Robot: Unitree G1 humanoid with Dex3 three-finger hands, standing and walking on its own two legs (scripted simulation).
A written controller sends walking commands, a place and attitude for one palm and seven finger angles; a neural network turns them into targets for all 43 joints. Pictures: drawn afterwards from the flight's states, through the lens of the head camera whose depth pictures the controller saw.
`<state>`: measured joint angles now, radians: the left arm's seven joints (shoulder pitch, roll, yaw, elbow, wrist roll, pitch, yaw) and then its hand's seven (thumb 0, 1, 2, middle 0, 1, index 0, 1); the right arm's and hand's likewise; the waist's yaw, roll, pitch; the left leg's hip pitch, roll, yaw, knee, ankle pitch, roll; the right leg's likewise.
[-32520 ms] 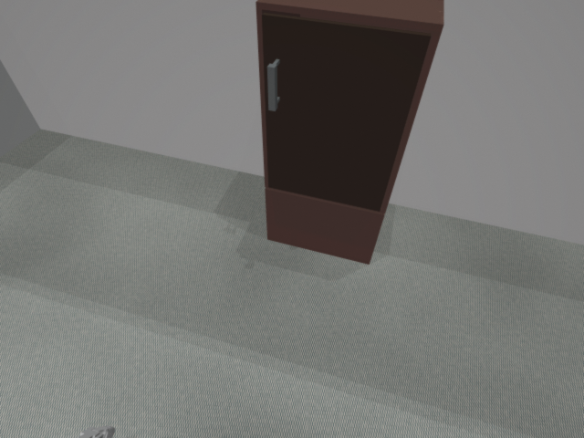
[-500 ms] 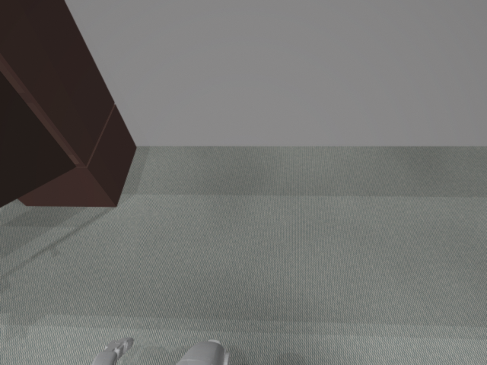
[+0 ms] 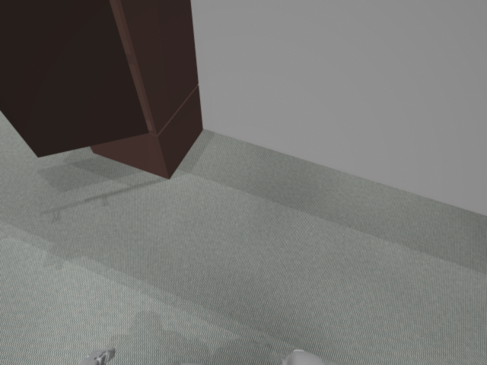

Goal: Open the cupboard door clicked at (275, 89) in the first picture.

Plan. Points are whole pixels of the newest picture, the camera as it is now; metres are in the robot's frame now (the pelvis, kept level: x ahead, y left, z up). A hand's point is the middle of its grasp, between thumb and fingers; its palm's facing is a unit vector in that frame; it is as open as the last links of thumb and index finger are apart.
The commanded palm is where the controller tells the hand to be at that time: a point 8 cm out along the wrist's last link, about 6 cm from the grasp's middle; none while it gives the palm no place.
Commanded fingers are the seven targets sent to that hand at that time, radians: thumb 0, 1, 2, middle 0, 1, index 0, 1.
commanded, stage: turn to face it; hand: left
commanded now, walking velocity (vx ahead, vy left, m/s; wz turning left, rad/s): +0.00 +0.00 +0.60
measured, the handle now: out of the picture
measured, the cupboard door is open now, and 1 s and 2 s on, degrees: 42 42 42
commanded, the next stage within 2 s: take the last steps up to it in 0.66 s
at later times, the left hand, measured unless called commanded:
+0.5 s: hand out of the picture -0.01 +0.20 -0.19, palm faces +0.32 -0.93 -0.20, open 7.3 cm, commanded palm none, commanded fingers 0.00 0.90 0.90 -0.20 -0.30 -0.20 -0.30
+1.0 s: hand out of the picture +0.00 +0.17 -0.15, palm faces +0.45 -0.87 -0.22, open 7.3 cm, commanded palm none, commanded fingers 0.00 0.90 0.90 -0.20 -0.30 -0.20 -0.30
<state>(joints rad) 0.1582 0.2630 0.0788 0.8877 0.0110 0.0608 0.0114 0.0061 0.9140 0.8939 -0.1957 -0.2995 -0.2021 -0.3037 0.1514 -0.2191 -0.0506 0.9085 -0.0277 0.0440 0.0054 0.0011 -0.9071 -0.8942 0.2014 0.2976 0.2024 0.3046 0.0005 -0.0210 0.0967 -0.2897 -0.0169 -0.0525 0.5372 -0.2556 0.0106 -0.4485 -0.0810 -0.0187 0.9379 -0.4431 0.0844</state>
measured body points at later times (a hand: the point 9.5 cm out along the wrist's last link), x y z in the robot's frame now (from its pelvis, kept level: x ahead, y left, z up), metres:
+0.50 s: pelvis +0.01 +0.00 -0.01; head +0.05 +0.04 +0.43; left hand -0.03 +0.25 -0.18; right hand +0.20 -0.22 -0.13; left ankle +0.00 +0.09 -0.74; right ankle +0.01 -0.15 -0.71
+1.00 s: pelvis +0.03 -0.01 +0.01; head +0.05 -0.02 +0.45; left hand -0.02 +0.22 -0.14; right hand +0.15 -0.23 -0.15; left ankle -0.02 +0.09 -0.66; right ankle +0.05 -0.15 -0.73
